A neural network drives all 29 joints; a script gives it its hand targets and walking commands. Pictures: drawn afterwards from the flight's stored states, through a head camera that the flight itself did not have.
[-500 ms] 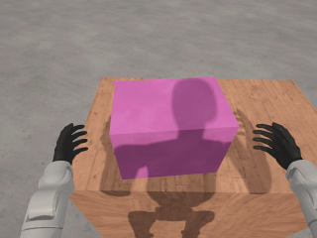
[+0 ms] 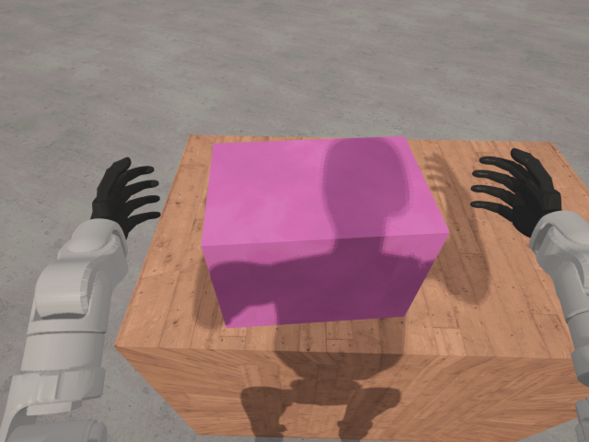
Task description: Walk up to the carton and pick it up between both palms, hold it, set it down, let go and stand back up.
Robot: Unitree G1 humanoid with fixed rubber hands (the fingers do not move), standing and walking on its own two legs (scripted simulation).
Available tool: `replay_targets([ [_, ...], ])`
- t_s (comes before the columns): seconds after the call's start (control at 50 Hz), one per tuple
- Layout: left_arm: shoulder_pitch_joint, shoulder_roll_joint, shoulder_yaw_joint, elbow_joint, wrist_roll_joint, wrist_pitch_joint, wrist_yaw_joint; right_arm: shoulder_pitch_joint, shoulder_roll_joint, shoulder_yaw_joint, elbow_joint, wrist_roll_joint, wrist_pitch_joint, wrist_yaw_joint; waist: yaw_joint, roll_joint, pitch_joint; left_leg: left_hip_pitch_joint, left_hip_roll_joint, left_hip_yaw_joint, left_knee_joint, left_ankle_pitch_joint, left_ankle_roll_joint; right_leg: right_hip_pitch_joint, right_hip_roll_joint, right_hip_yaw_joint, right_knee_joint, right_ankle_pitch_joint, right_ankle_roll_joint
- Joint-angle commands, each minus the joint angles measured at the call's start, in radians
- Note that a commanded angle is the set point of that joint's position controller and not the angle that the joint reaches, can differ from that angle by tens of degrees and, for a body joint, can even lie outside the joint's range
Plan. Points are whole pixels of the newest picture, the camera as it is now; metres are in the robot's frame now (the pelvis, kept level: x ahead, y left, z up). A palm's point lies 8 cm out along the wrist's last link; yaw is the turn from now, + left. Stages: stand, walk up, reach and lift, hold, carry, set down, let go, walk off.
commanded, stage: reach and lift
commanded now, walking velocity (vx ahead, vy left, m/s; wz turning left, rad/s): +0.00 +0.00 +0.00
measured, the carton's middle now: (313, 234) +0.42 -0.03 +0.03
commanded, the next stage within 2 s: none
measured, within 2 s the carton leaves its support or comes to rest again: neither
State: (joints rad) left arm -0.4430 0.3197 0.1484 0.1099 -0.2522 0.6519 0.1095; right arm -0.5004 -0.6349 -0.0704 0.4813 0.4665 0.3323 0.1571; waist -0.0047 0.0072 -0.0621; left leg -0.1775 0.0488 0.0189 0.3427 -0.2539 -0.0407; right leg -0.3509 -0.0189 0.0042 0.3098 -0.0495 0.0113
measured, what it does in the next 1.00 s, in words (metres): stands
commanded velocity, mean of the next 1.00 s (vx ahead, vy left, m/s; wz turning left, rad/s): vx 0.00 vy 0.00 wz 0.00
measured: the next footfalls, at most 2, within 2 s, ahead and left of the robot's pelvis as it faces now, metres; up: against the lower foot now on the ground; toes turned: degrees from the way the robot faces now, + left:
none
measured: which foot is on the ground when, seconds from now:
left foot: down 0.00-1.00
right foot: down 0.00-1.00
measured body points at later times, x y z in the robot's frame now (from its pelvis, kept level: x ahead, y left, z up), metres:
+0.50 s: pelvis +0.01 +0.00 +0.00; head +0.04 +0.00 +0.45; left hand +0.42 +0.23 +0.18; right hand +0.44 -0.30 +0.20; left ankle -0.06 +0.14 -0.74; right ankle +0.06 -0.13 -0.74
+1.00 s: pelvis +0.00 +0.00 +0.00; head +0.05 +0.00 +0.44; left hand +0.42 +0.21 +0.10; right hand +0.45 -0.26 +0.12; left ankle -0.06 +0.14 -0.74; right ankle +0.06 -0.13 -0.74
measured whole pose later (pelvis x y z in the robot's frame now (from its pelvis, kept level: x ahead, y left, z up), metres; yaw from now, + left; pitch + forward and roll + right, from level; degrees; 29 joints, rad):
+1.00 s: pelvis +0.00 +0.00 +0.00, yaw +4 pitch +10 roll -1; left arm -0.73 0.28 0.03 0.62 -0.21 0.39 0.09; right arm -0.83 -0.53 -0.07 0.98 0.34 0.15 0.15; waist -0.01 0.01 -0.08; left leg -0.34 0.05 -0.06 0.43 -0.27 -0.05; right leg -0.45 -0.03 -0.07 0.33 -0.05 0.01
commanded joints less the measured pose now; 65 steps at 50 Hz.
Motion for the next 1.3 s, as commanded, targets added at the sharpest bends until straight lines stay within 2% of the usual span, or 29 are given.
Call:
replay_targets([
  [0.0, -0.366, 0.162, 0.05, -0.147, 0.003, -0.013, 0.001, -0.377, -0.223, -0.088, -0.112, 0.006, -0.022, -0.004, 0.008, -0.023, -0.364, -0.16, -0.057, 0.028, -0.065, 0.225, 0.011, 0.471, 0.062, -0.006, 0.053, 0.187, -0.052],
  [0.06, -0.384, 0.168, 0.041, -0.127, -0.005, 0.008, -0.004, -0.427, -0.273, -0.101, -0.087, 0.022, -0.02, -0.01, -0.025, -0.032, -0.393, -0.154, -0.061, 0.023, -0.044, 0.283, 0.005, 0.49, 0.06, -0.012, 0.068, 0.269, -0.041],
  [0.08, -0.423, 0.171, 0.045, -0.11, -0.009, 0.005, -0.007, -0.452, -0.261, -0.075, -0.094, 0.017, -0.014, -0.009, -0.018, -0.074, -0.404, -0.186, -0.063, 0.018, -0.048, 0.264, 0.01, 0.522, 0.062, -0.003, 0.066, 0.27, -0.046],
  [0.16, -0.427, 0.199, 0.05, -0.108, -0.009, 0.007, -0.006, -0.465, -0.274, -0.069, -0.078, 0.03, -0.007, -0.012, -0.008, -0.055, -0.44, -0.186, -0.067, 0.024, -0.041, 0.314, 0.008, 0.539, 0.058, -0.001, 0.081, 0.349, -0.037],
  [0.26, -0.552, 0.202, 0.042, -0.018, -0.018, 0.003, -0.008, -0.572, -0.286, -0.079, 0.009, 0.005, 0.01, -0.011, -0.019, -0.09, -0.42, -0.225, -0.062, 0.02, -0.06, 0.217, 0.012, 0.524, 0.055, -0.002, 0.071, 0.262, -0.031],
  [0.32, -0.598, 0.238, 0.044, -0.039, -0.017, -0.006, 0.003, -0.64, -0.274, -0.057, -0.013, 0.037, 0.002, -0.009, 0.014, -0.046, -0.541, -0.219, -0.07, 0.024, -0.042, 0.264, 0.005, 0.555, 0.054, 0.0, 0.086, 0.31, -0.036],
  [0.36, -0.616, 0.233, 0.037, -0.04, -0.018, 0.001, 0.0, -0.627, -0.281, -0.061, 0.033, 0.034, 0.005, -0.014, -0.014, -0.02, -0.549, -0.194, -0.072, 0.022, -0.033, 0.319, -0.003, 0.567, 0.053, -0.011, 0.09, 0.365, -0.032],
  [0.44, -0.691, 0.247, 0.042, 0.056, -0.02, 0.014, -0.017, -0.729, -0.301, -0.024, 0.082, 0.035, 0.015, -0.016, -0.005, -0.085, -0.499, -0.249, -0.071, 0.021, -0.036, 0.293, 0.003, 0.583, 0.046, -0.011, 0.092, 0.391, -0.023],
  [0.56, -0.753, 0.21, -0.025, 0.229, -0.028, -0.022, -0.01, -0.784, -0.282, -0.023, 0.241, 0.028, 0.012, -0.003, -0.03, -0.053, -0.443, -0.249, -0.067, 0.004, -0.038, 0.238, 0.003, 0.5, 0.053, -0.028, 0.083, 0.293, -0.028],
  [0.58, -0.755, 0.216, -0.023, 0.238, -0.033, -0.038, -0.014, -0.796, -0.25, 0.0, 0.237, 0.021, 0.001, -0.001, 0.002, -0.057, -0.462, -0.266, -0.069, 0.011, -0.037, 0.229, 0.001, 0.5, 0.05, -0.027, 0.081, 0.288, -0.029],
  [0.64, -0.782, 0.215, -0.034, 0.236, -0.02, -0.075, -0.013, -0.806, -0.233, -0.005, 0.256, 0.011, -0.018, 0.005, 0.004, -0.023, -0.547, -0.234, -0.072, 0.013, -0.021, 0.259, -0.007, 0.501, 0.051, -0.031, 0.079, 0.293, -0.033],
  [0.7, -0.743, 0.184, -0.043, 0.395, 0.002, -0.103, -0.022, -0.785, -0.218, 0.009, 0.401, -0.013, -0.031, 0.008, -0.012, -0.057, -0.408, -0.287, -0.068, -0.004, -0.025, 0.229, 0.003, 0.487, 0.049, -0.036, 0.09, 0.267, -0.026],
  [0.78, -0.696, 0.152, -0.059, 0.213, 0.011, -0.159, -0.022, -0.75, -0.201, -0.025, 0.259, -0.048, -0.112, 0.007, -0.018, -0.005, -0.612, -0.139, -0.065, -0.009, 0.032, 0.453, -0.024, 0.486, 0.071, -0.062, 0.104, 0.414, -0.023],
  [0.8, -0.643, 0.135, -0.034, 0.312, 0.033, -0.168, -0.025, -0.717, -0.181, -0.028, 0.323, -0.059, -0.122, 0.007, -0.011, -0.03, -0.513, -0.207, -0.067, -0.016, 0.041, 0.429, -0.02, 0.479, 0.074, -0.054, 0.112, 0.406, -0.018],
  [0.84, -0.666, 0.097, -0.071, 0.241, 0.049, -0.217, -0.033, -0.68, -0.134, -0.048, 0.334, -0.082, -0.16, 0.004, -0.034, 0.018, -0.563, -0.21, -0.069, -0.017, 0.044, 0.438, -0.023, 0.509, 0.072, -0.063, 0.125, 0.418, -0.017],
  [0.9, -0.679, 0.09, -0.063, 0.347, 0.054, -0.28, -0.03, -0.72, -0.125, -0.063, 0.348, -0.138, -0.209, -0.003, -0.044, -0.044, -0.466, -0.292, -0.076, -0.008, 0.013, 0.277, -0.008, 0.485, 0.06, -0.068, 0.114, 0.297, -0.008],
  [0.96, -0.717, 0.1, -0.106, 0.333, 0.029, -0.38, -0.002, -0.749, -0.109, -0.067, 0.297, -0.127, -0.279, -0.01, -0.032, -0.029, -0.591, -0.317, -0.078, -0.003, 0.033, 0.277, -0.01, 0.502, 0.06, -0.058, 0.138, 0.326, -0.01],
  [0.98, -0.715, 0.115, -0.095, 0.312, 0.034, -0.409, 0.004, -0.756, -0.118, -0.057, 0.282, -0.129, -0.308, -0.013, 0.003, -0.027, -0.642, -0.325, -0.079, 0.007, 0.039, 0.312, -0.018, 0.538, 0.056, -0.051, 0.156, 0.372, -0.005],
  [1.0, -0.724, 0.105, -0.105, 0.366, 0.03, -0.424, 0.009, -0.737, -0.129, -0.064, 0.351, -0.126, -0.314, -0.012, -0.02, -0.019, -0.648, -0.328, -0.081, -0.005, 0.047, 0.299, -0.018, 0.524, 0.061, -0.055, 0.163, 0.349, -0.004],
  [1.06, -0.773, 0.107, -0.132, 0.424, 0.01, -0.469, 0.018, -0.783, -0.147, -0.051, 0.377, -0.129, -0.345, -0.017, -0.005, -0.041, -0.671, -0.349, -0.071, 0.007, 0.045, 0.204, -0.012, 0.465, 0.053, -0.058, 0.146, 0.256, -0.007],
  [1.08, -0.765, 0.087, -0.147, 0.534, 0.0, -0.486, 0.017, -0.795, -0.106, -0.014, 0.454, -0.128, -0.346, -0.018, -0.007, -0.069, -0.609, -0.393, -0.074, 0.004, 0.042, 0.164, -0.008, 0.435, 0.051, -0.061, 0.151, 0.22, -0.002],
  [1.1, -0.751, 0.106, -0.134, 0.484, -0.004, -0.497, 0.016, -0.81, -0.115, -0.01, 0.366, -0.117, -0.364, -0.019, 0.011, -0.084, -0.68, -0.384, -0.074, 0.015, 0.047, 0.188, -0.001, 0.48, 0.049, -0.056, 0.16, 0.262, -0.005],
  [1.12, -0.741, 0.063, -0.161, 0.602, -0.003, -0.512, 0.01, -0.801, -0.081, 0.012, 0.478, -0.119, -0.364, -0.023, 0.002, -0.09, -0.6, -0.424, -0.071, 0.009, 0.045, 0.156, 0.001, 0.453, 0.047, -0.05, 0.161, 0.223, -0.009],
  [1.14, -0.743, 0.122, -0.142, 0.51, -0.013, -0.524, 0.006, -0.812, -0.127, -0.013, 0.416, -0.116, -0.382, -0.027, 0.008, -0.085, -0.706, -0.415, -0.08, 0.012, 0.046, 0.198, -0.002, 0.507, 0.046, -0.047, 0.172, 0.323, 0.002],
  [1.16, -0.714, 0.078, -0.154, 0.62, -0.002, -0.537, 0.003, -0.768, -0.087, 0.001, 0.534, -0.117, -0.383, -0.029, -0.007, -0.054, -0.617, -0.424, -0.08, 0.007, 0.048, 0.198, -0.005, 0.469, 0.047, -0.048, 0.175, 0.285, -0.004],
  [1.18, -0.765, 0.108, -0.145, 0.574, -0.01, -0.551, 0.0, -0.82, -0.107, 0.017, 0.451, -0.122, -0.397, -0.031, 0.007, -0.076, -0.678, -0.413, -0.078, 0.017, 0.048, 0.2, -0.008, 0.487, 0.051, -0.05, 0.165, 0.297, 0.001],
  [1.2, -0.731, 0.076, -0.173, 0.725, -0.003, -0.572, -0.009, -0.789, -0.066, 0.052, 0.58, -0.115, -0.397, -0.032, 0.005, -0.093, -0.614, -0.45, -0.077, 0.014, 0.059, 0.192, -0.004, 0.468, 0.05, -0.043, 0.18, 0.295, 0.002],
  [1.26, -0.792, 0.087, -0.174, 0.639, -0.012, -0.631, -0.013, -0.792, -0.065, 0.052, 0.58, -0.098, -0.434, -0.039, 0.01, -0.03, -0.703, -0.378, -0.078, 0.018, 0.061, 0.236, -0.017, 0.457, 0.051, -0.05, 0.172, 0.29, -0.001],
  [1.28, -0.771, 0.086, -0.176, 0.698, -0.02, -0.639, -0.011, -0.806, -0.08, 0.078, 0.584, -0.086, -0.44, -0.039, 0.025, -0.053, -0.659, -0.4, -0.076, 0.014, 0.07, 0.247, -0.023, 0.445, 0.055, -0.049, 0.173, 0.321, -0.001],
])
